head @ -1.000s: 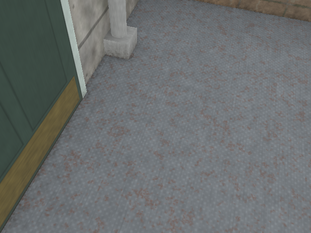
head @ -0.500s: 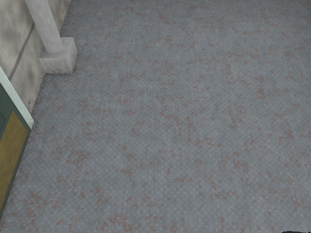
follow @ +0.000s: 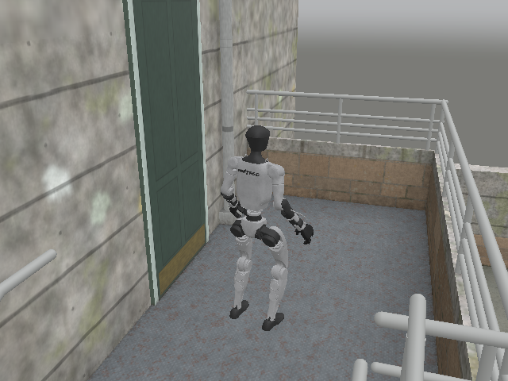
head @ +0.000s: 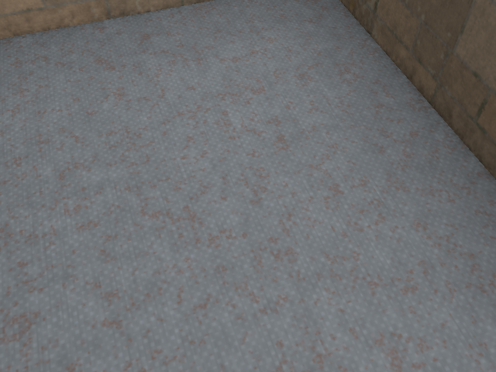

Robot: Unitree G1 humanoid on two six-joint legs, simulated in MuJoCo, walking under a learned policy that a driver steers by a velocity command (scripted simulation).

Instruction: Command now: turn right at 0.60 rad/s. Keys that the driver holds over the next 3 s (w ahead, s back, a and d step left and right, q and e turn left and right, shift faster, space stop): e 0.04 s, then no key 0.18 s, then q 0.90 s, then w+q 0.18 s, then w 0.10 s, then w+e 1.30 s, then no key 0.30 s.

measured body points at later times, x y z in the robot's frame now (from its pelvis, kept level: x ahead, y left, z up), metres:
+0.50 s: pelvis +0.00 -0.02 -0.01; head +0.01 -0.01 +0.44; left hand +0.19 +0.22 -0.11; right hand +0.11 -0.30 -0.11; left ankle +0.00 +0.11 -0.74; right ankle -0.01 -0.12 -0.74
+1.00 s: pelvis -0.02 -0.06 +0.01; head +0.02 -0.07 +0.46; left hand +0.04 +0.23 -0.08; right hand +0.20 -0.31 -0.10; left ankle -0.07 +0.09 -0.65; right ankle +0.00 -0.15 -0.74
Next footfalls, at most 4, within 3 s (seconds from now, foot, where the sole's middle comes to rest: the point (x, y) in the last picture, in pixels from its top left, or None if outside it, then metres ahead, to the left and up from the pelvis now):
0.04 right None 0.03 -0.12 -0.77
0.44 left None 0.04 0.11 -0.77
0.76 right None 0.04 -0.15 -0.77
1.26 left None -0.04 0.09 -0.77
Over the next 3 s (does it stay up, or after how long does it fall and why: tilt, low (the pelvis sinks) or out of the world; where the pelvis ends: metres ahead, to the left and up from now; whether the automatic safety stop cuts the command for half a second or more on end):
stays up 0.79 0.17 0.01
